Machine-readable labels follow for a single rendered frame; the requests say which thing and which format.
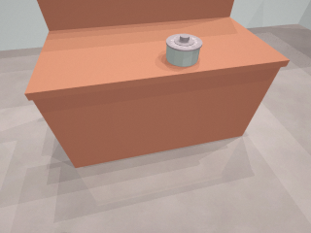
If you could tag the table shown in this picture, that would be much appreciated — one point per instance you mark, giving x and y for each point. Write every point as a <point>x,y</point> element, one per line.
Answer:
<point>104,86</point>

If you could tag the lid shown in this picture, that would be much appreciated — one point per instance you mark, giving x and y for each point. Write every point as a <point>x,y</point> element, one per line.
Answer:
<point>174,42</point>

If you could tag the knob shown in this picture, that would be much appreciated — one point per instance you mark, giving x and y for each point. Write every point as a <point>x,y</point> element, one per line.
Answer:
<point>184,37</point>

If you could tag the pot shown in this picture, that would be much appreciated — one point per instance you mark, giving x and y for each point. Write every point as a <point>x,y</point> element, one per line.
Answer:
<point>182,58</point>

